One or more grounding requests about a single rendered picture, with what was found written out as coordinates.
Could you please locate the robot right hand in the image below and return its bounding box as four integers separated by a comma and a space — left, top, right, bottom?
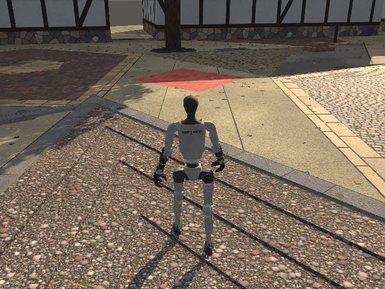
211, 161, 225, 172

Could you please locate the robot left upper arm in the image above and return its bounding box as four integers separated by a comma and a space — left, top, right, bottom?
163, 122, 179, 157

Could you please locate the robot left forearm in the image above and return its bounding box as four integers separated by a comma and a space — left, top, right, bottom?
155, 147, 168, 175

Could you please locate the left robot foot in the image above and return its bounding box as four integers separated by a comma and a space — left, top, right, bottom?
173, 222, 182, 235

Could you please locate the robot left hand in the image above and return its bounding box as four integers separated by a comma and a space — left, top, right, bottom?
153, 172, 167, 188

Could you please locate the robot left thigh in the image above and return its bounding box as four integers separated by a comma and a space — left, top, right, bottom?
173, 167, 185, 202

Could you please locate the robot right forearm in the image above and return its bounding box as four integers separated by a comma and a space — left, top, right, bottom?
215, 144, 224, 164

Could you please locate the robot right upper arm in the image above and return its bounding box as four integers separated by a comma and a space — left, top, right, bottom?
204, 121, 221, 153

